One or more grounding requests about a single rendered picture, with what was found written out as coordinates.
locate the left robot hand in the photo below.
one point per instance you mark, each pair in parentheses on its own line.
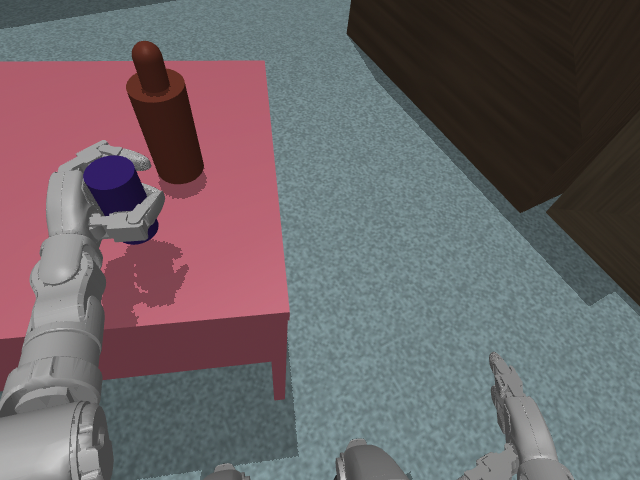
(72,209)

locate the right robot arm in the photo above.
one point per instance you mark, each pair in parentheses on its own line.
(543,469)

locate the left robot arm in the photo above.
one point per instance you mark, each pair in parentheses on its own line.
(51,424)

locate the right robot hand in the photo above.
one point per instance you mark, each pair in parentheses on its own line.
(520,419)

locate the desk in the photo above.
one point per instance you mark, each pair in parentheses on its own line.
(209,289)

